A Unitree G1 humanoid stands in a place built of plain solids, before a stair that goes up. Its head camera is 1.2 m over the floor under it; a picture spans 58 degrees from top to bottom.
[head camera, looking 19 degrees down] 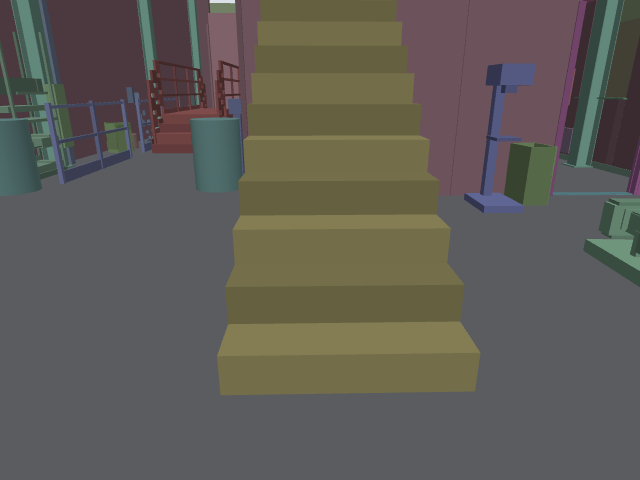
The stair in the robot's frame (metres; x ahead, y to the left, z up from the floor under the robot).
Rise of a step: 0.19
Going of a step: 0.25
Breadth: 1.07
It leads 1 degrees to the left of straight ahead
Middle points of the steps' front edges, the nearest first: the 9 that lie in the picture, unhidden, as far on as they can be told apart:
1.51 -0.12 0.19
1.76 -0.11 0.38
2.01 -0.11 0.56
2.27 -0.10 0.75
2.52 -0.10 0.94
2.78 -0.09 1.12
3.03 -0.09 1.31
3.28 -0.08 1.50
3.54 -0.07 1.68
